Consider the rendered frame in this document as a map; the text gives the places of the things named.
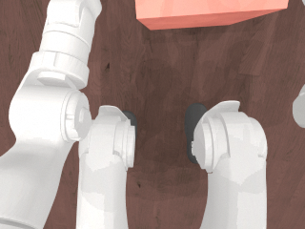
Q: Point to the robot right thigh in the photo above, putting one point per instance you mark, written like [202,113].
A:
[237,189]

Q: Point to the left robot foot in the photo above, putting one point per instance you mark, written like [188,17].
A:
[132,119]

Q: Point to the carton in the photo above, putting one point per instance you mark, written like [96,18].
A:
[179,14]

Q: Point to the robot right upper arm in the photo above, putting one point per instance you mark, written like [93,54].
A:
[299,108]

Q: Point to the robot left upper arm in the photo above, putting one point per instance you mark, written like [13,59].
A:
[46,121]

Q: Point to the robot left forearm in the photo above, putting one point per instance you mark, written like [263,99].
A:
[66,43]

